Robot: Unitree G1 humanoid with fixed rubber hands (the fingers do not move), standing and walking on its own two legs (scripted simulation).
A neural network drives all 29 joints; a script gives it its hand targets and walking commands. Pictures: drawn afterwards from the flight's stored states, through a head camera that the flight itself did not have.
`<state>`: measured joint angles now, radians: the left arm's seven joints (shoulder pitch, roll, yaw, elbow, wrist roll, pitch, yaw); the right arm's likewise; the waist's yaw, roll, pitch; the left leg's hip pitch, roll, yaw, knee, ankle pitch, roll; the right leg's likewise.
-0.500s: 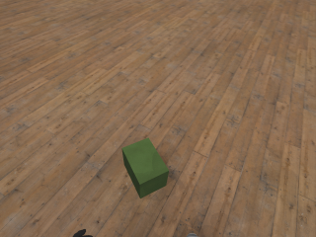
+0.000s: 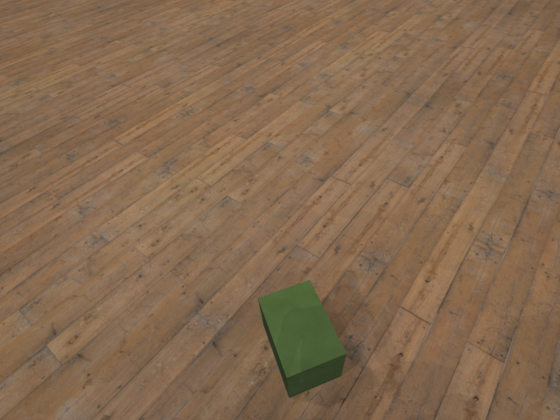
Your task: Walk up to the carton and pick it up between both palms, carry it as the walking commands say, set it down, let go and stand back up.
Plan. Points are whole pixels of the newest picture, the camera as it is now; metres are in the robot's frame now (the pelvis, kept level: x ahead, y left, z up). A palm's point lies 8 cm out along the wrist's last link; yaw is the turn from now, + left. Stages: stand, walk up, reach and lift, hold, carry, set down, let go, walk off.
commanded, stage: walk up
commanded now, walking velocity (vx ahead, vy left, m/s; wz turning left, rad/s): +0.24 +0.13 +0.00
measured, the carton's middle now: (299, 337) +0.54 +0.02 -0.68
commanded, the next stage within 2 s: none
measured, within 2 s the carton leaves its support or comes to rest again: neither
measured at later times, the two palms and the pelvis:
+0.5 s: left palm out of the picture +0.07 +0.27 -0.15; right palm out of the picture +0.07 -0.19 -0.15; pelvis +0.05 +0.04 -0.01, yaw +0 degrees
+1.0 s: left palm out of the picture +0.09 +0.25 -0.15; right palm out of the picture +0.01 -0.29 -0.12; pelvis +0.06 -0.02 -0.01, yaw +8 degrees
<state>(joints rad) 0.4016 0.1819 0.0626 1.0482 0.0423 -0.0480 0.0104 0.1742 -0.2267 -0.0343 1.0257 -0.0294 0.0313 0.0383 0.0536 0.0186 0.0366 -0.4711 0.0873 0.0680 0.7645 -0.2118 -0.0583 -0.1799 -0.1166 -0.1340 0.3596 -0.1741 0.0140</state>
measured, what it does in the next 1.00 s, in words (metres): steps on the spot: left foot, then right foot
